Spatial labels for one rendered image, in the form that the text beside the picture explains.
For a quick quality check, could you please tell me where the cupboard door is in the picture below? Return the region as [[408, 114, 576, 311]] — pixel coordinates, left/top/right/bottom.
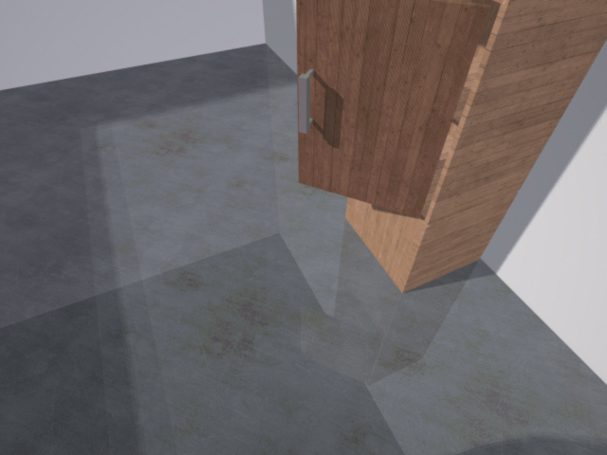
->
[[296, 0, 491, 218]]

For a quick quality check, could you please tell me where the handle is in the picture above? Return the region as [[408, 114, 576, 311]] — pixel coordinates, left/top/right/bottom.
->
[[299, 69, 314, 134]]

